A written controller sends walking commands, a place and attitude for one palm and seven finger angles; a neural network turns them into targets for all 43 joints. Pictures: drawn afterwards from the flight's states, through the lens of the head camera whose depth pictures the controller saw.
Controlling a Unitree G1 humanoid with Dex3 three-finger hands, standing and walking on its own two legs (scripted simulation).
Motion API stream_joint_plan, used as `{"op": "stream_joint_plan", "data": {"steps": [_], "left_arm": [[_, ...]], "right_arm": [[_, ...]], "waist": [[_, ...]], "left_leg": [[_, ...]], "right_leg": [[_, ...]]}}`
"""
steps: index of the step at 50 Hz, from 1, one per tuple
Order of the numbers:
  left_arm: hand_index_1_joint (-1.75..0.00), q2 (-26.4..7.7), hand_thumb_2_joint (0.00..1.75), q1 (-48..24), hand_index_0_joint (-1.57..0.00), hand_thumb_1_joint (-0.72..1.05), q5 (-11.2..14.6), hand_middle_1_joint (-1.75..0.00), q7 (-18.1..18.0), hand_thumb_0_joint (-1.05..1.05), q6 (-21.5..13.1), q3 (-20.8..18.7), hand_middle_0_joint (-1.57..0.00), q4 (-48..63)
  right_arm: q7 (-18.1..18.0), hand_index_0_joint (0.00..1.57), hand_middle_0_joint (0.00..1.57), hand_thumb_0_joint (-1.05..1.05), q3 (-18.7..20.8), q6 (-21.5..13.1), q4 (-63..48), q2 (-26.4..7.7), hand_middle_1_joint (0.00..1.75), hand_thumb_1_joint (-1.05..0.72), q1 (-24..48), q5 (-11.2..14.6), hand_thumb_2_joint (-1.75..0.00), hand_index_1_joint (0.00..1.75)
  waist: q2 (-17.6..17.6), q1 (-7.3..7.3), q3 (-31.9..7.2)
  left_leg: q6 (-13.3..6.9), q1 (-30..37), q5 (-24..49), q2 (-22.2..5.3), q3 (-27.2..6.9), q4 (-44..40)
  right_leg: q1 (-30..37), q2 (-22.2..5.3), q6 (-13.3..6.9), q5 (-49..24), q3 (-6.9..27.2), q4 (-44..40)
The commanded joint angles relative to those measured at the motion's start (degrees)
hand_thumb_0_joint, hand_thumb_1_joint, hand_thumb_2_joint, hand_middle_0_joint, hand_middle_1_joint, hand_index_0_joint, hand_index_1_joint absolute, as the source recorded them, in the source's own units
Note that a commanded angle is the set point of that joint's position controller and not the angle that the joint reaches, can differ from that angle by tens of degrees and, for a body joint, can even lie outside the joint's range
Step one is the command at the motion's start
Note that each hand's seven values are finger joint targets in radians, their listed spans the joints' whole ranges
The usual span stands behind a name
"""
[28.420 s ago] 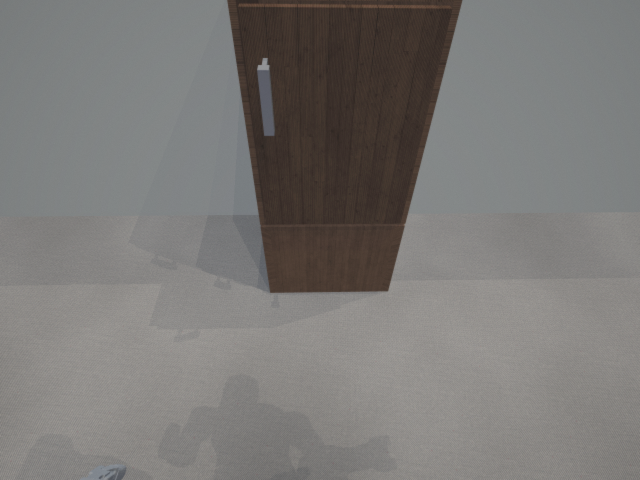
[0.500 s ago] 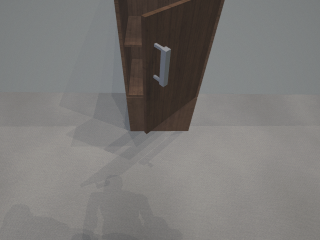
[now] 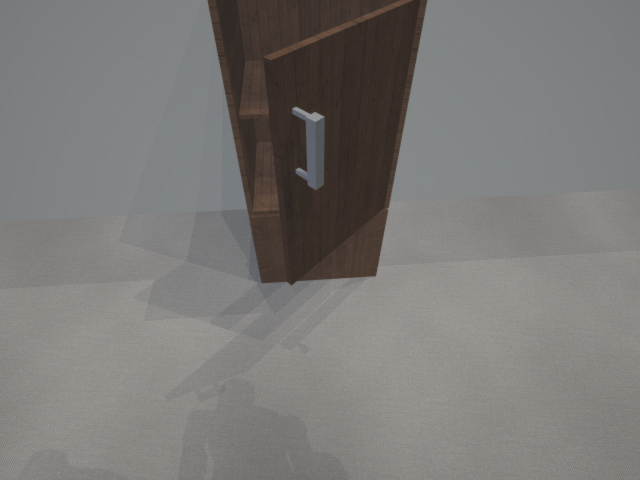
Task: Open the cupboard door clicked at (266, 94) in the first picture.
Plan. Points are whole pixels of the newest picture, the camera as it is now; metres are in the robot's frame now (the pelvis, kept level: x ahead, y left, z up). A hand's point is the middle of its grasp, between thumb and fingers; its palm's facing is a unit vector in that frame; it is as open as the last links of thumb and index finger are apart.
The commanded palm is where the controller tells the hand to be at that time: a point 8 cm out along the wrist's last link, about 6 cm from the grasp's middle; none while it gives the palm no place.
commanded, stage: let the arm hang, fingers relaxed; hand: left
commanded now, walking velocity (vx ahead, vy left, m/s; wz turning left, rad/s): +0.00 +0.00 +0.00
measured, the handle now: (307, 148) +0.66 +0.06 +0.05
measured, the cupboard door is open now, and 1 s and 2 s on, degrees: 43 43 43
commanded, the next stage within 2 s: look to check the result in 0.16 s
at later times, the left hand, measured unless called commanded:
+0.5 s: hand out of the picture +0.02 +0.17 -0.17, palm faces +0.03 -0.98 -0.21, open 7.4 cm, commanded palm none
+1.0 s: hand out of the picture +0.05 +0.18 -0.17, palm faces +0.00 -0.98 -0.22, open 7.4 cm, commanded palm none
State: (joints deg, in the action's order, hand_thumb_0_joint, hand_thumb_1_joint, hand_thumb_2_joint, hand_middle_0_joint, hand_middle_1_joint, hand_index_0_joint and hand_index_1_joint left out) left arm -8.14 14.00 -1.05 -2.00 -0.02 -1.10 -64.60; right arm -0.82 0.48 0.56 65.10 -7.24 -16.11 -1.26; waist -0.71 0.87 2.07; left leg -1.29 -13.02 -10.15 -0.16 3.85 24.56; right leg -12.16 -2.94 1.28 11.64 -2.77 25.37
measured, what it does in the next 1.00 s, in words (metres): stands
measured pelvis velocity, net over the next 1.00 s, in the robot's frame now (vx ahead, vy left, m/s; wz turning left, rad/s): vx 0.02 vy -0.01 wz -0.05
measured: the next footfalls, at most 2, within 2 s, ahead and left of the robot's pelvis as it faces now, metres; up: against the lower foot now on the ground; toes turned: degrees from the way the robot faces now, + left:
left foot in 1.66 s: +0.12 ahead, +0.10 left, +0.00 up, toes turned -26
right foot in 1.98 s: -0.02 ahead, -0.15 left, +0.00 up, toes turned -41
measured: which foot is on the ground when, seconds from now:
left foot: down 0.00-1.00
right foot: down 0.00-1.00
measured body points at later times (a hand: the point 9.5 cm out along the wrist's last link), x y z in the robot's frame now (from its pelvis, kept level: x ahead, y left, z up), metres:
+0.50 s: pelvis +0.01 -0.01 +0.00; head +0.03 -0.01 +0.45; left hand +0.02 +0.22 -0.16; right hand +0.02 -0.23 -0.16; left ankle +0.04 +0.10 -0.74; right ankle +0.02 -0.13 -0.74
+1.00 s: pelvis +0.02 -0.01 +0.00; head +0.05 -0.01 +0.45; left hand +0.05 +0.23 -0.16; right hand +0.04 -0.25 -0.16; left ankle +0.04 +0.10 -0.74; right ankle +0.02 -0.13 -0.74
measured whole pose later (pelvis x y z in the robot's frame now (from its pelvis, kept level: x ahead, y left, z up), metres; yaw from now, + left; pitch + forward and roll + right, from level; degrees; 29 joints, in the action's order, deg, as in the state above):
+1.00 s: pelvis +0.02 -0.01 +0.00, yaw -3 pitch -1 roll +0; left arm -10.8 12.3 -0.9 -0.8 1.2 -2.4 -63.6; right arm -1.6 1.4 1.1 63.6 -10.3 -10.6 -1.1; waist -0.2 -0.3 4.4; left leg -0.2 -11.6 -12.8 -2.0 5.7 25.2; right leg -11.4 -1.1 0.5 13.0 -0.9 25.3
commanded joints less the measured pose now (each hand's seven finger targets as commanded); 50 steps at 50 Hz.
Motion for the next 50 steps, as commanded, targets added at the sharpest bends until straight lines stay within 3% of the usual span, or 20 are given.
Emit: {"op": "stream_joint_plan", "data": {"steps": [1,9,41,44,47,50], "left_arm": [[-0.3,-6.2,0.9,4.8,-0.2,0.9,0.04,-0.3,-0.06,0.0,-0.57,-1.15,-0.2,0.84],[-0.3,-7.25,0.9,4.11,-0.2,0.9,0.17,-0.3,0.03,0.0,-1.15,-1.32,-0.2,0.94],[-0.3,-10.48,0.9,0.51,-0.2,0.9,0.28,-0.3,0.39,0.0,-1.53,-1.14,-0.2,0.49],[-0.3,-8.62,0.9,1.4,-0.2,0.9,0.32,-0.3,0.34,0.0,-0.56,-1.42,-0.2,0.87],[-0.3,-10.28,0.9,0.02,-0.2,0.9,0.01,-0.3,0.77,0.0,0.61,-2.74,-0.2,3.01],[-0.3,-10.35,0.9,-0.46,-0.2,0.9,-0.32,-0.3,1.38,0.0,1.51,-3.67,-0.2,5.59]], "right_arm": [[-0.57,0.2,0.2,0.0,1.1,-0.81,-1.37,-5.42,0.3,-0.9,-3.69,-0.19,-0.9,0.3],[-0.69,0.2,0.2,0.0,1.19,-1.15,-1.5,-6.59,0.3,-0.9,-3.13,0.15,-0.9,0.3],[-0.66,0.2,0.2,0.0,1.06,-1.32,-1.05,-10.21,0.3,-0.9,2.2,0.1,-0.9,0.3],[-1.11,0.2,0.2,0.0,1.02,-0.64,-0.97,-8.09,0.3,-0.9,0.62,0.13,-0.9,0.3],[-1.48,0.2,0.2,0.0,2.22,0.07,-2.57,-9.69,0.3,-0.9,0.37,-0.01,-0.9,0.3],[-1.8,0.2,0.2,0.0,3.44,0.33,-5.18,-11.49,0.3,-0.9,1.4,-0.11,-0.9,0.3]], "waist": [[-0.7,-0.73,3.41],[0.84,-0.67,0.66],[0.6,-0.58,0.62],[0.65,-0.56,0.45],[0.46,-0.2,0.86],[-1.26,-0.31,0.31]], "left_leg": [[-0.14,-2.72,-6.84,-5.28,-6.94,-7.81],[-0.19,1.08,-0.06,-5.41,-5.91,-6.19],[0.32,3.76,3.9,-5.87,-6.17,-7.51],[0.71,5.04,4.83,-6.52,-4.0,-4.68],[0.51,3.78,2.06,-7.81,-2.76,-2.55],[-0.77,3.21,-1.71,-10.21,-3.9,-2.69]], "right_leg": [[-1.33,-2.79,-2.69,3.21,3.59,-5.49],[0.14,-3.31,-2.89,-0.15,3.59,-6.21],[2.89,-4.08,-2.81,-3.06,3.55,-8.78],[0.63,-3.84,-2.8,-6.44,4.66,-6.81],[-2.15,-3.29,-3.28,-6.87,6.05,-3.31],[-5.51,-1.49,-3.18,-4.72,6.37,0.63]]}}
